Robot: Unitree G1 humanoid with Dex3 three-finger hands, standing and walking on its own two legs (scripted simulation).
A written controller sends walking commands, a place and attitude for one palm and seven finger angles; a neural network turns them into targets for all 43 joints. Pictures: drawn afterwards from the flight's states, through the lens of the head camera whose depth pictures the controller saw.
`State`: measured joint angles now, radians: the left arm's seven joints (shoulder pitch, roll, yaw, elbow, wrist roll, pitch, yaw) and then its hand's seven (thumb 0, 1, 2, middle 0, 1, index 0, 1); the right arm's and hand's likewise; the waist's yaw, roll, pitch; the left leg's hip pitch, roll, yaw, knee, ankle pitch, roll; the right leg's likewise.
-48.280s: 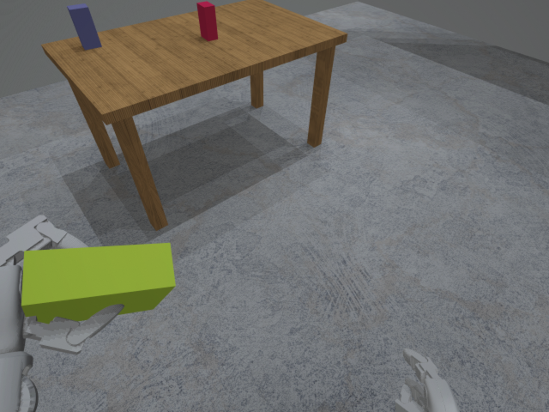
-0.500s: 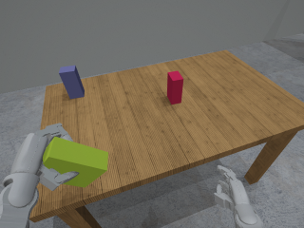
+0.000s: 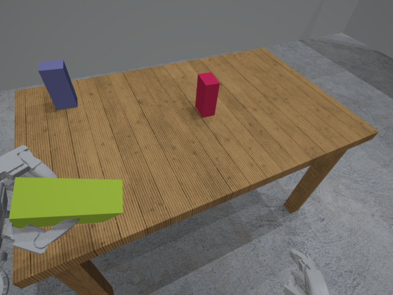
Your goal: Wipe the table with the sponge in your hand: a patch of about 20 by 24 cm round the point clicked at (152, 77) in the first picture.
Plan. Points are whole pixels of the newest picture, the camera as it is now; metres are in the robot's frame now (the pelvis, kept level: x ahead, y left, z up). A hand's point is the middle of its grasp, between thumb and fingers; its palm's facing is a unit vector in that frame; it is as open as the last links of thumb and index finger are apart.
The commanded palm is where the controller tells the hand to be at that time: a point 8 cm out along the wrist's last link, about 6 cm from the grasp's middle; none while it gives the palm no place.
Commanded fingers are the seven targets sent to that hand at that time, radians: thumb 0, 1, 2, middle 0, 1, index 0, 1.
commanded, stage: step back with the hand held close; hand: left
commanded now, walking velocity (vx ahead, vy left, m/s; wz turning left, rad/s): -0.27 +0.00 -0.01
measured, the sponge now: (83, 203) +0.23 +0.20 +0.13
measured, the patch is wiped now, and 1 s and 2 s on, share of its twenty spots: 0.90 0.90 0.90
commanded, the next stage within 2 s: stop stepping back and stand still in 0.98 s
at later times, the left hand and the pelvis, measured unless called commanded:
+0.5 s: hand (14, 230) +0.16 +0.24 +0.18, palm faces +0.46 -0.80 -0.39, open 9.1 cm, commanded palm +0.11 +0.27 +0.19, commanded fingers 0.00 0.10 1.30 -1.20 -1.60 -1.20 -1.60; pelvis -0.05 -0.01 -0.01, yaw +1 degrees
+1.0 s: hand out of the picture +0.07 +0.21 +0.19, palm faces +0.35 -0.86 -0.37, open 9.1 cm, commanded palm +0.01 +0.26 +0.19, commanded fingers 0.00 0.10 1.30 -1.20 -1.60 -1.20 -1.60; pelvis -0.15 -0.02 +0.01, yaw -1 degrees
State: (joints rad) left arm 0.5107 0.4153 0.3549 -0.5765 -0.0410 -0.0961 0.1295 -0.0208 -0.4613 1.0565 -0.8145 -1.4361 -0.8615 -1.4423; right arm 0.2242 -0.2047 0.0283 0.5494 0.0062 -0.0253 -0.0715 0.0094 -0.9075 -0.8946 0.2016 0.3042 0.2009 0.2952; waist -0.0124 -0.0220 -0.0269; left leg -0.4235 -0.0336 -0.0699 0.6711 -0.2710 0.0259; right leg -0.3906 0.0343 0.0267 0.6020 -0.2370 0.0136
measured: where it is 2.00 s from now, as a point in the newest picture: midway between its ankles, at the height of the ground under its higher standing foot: outside the picture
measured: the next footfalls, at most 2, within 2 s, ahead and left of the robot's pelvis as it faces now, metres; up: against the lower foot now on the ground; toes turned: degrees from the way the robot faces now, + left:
right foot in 0.46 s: +0.01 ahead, -0.13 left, +0.00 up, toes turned +6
left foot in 0.72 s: -0.07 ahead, +0.12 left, +0.00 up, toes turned +3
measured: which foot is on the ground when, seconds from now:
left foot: down 0.00-0.52, up 0.54-0.70, down 0.72-1.00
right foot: down 0.00-0.34, up 0.36-0.44, down 0.46-0.74, up 0.76-1.00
